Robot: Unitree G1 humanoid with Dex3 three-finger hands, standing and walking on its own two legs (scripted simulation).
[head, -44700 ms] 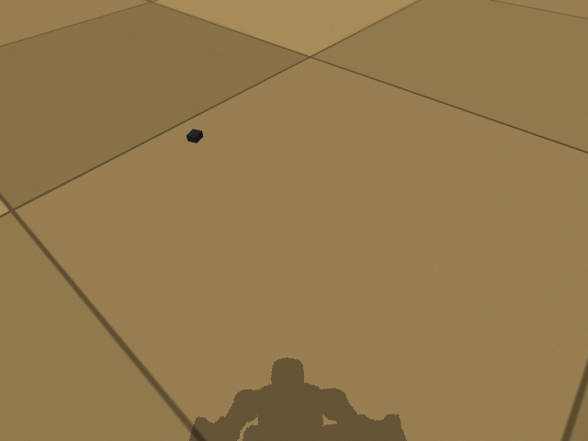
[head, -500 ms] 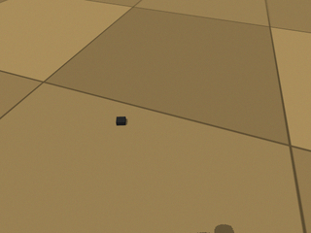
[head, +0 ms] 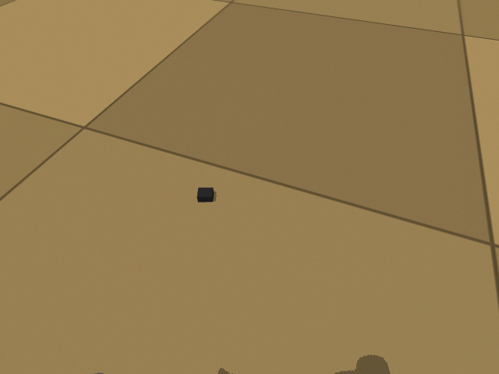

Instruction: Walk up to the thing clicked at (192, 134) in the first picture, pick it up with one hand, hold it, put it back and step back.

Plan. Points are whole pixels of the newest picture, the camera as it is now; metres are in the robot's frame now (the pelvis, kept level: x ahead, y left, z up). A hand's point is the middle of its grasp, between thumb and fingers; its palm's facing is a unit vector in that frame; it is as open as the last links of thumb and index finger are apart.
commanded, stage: step back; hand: left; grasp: from above
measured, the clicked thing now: (205, 194) +1.04 +0.27 -0.74
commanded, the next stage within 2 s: stand in 0.14 s
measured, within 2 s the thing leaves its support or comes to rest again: neither
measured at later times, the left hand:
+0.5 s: hand out of the picture +0.09 +0.26 -0.14, palm faces +0.00 -0.94 -0.34, open 7.4 cm
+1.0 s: hand out of the picture +0.06 +0.25 -0.14, palm faces -0.03 -0.94 -0.34, open 7.4 cm
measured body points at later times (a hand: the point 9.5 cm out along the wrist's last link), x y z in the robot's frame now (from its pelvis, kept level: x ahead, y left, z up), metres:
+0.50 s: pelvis +0.00 +0.00 +0.02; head +0.01 +0.00 +0.47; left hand +0.09 +0.31 -0.11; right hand +0.12 -0.29 -0.11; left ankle +0.01 +0.13 -0.73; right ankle +0.00 -0.12 -0.73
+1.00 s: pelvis +0.00 -0.01 +0.02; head +0.01 -0.01 +0.47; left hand +0.06 +0.30 -0.11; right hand +0.06 -0.31 -0.12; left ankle +0.01 +0.13 -0.73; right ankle +0.00 -0.12 -0.73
